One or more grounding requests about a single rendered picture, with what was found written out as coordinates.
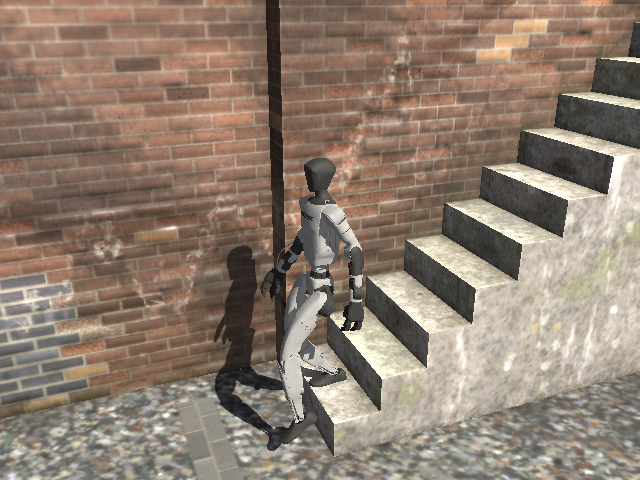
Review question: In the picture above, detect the robot left hand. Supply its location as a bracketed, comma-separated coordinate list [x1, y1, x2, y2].
[340, 302, 364, 331]

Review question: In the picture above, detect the right robot thigh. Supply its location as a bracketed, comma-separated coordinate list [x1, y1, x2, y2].
[284, 274, 310, 352]

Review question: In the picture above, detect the robot left foot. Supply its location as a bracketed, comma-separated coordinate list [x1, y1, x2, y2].
[281, 410, 318, 444]

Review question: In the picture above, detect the robot right hand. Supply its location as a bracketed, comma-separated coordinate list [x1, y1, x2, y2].
[260, 268, 284, 301]

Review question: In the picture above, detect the left robot forearm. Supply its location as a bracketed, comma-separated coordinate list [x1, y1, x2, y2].
[348, 246, 364, 303]

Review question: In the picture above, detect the right robot upper arm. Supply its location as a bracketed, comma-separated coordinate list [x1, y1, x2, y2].
[297, 195, 315, 243]

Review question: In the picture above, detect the left robot upper arm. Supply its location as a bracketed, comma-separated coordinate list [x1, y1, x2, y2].
[321, 205, 362, 260]

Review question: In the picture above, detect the right robot forearm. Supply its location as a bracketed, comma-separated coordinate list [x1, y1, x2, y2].
[276, 236, 304, 273]

